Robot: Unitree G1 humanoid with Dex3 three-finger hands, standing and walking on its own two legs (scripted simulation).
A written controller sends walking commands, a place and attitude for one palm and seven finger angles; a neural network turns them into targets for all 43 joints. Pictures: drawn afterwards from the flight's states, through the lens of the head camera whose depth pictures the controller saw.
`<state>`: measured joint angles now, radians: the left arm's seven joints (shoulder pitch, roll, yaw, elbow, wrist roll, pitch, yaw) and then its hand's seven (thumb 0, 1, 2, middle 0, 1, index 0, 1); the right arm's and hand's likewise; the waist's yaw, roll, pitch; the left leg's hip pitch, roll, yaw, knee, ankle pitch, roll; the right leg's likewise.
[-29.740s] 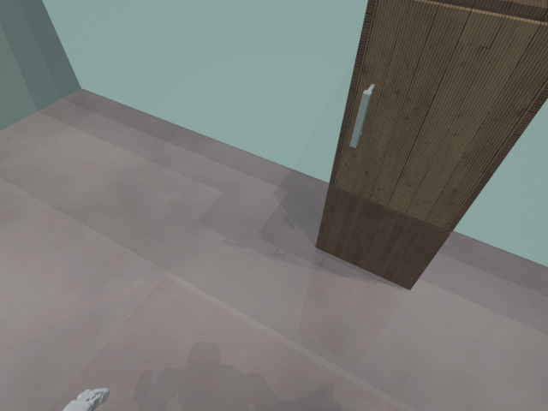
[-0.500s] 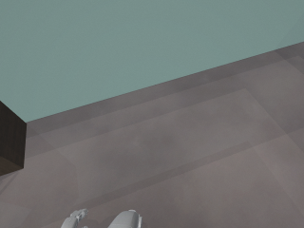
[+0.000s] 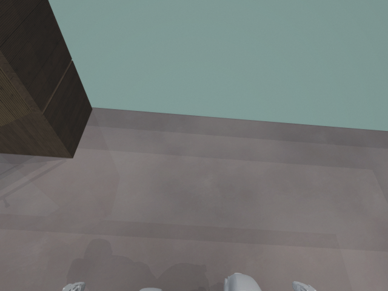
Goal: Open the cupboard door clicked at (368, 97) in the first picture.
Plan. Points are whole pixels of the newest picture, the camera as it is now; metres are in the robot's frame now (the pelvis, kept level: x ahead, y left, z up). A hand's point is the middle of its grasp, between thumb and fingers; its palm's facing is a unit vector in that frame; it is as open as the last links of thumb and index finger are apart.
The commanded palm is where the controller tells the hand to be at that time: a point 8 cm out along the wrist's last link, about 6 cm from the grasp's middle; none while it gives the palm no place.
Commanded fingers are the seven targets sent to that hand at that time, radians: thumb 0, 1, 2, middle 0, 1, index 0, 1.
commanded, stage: turn to face it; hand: left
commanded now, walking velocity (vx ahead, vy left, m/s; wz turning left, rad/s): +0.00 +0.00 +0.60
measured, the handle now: out of the picture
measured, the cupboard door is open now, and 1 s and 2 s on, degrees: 46 46 46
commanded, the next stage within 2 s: take the last steps up to it in 1.26 s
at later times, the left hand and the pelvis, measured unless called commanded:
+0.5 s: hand out of the picture +0.04 +0.15 -0.15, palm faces +0.31 -0.92 -0.25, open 7.3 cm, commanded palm none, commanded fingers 0.00 0.90 0.90 -0.20 -0.30 -0.20 -0.30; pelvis +0.02 -0.06 +0.00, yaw +19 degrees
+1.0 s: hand out of the picture +0.01 +0.20 -0.16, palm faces +0.56 -0.78 -0.26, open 7.4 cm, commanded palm none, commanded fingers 0.00 0.90 0.90 -0.20 -0.30 -0.20 -0.30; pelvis +0.03 -0.04 +0.00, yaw +34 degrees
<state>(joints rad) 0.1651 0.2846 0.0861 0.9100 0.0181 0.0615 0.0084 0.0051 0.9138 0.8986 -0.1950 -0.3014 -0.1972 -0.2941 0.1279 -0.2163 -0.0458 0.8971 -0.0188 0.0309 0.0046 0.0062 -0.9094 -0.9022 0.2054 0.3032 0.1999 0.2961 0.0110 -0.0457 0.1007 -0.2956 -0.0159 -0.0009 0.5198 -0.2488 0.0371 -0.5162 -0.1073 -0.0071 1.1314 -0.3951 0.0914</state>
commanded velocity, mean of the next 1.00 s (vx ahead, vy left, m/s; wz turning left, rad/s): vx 0.00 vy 0.00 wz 0.56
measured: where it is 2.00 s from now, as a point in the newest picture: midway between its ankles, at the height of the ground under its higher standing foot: outside the picture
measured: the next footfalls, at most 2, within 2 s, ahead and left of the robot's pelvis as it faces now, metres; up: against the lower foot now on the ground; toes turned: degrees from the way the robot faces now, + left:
right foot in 0.24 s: +0.06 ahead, -0.16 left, +0.00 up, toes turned +6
left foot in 0.64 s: +0.02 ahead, +0.09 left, +0.00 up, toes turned +30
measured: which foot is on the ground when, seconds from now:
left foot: down 0.00-0.24, up 0.26-0.62, down 0.64-1.00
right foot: up 0.00-0.22, down 0.24-0.64, up 0.66-1.00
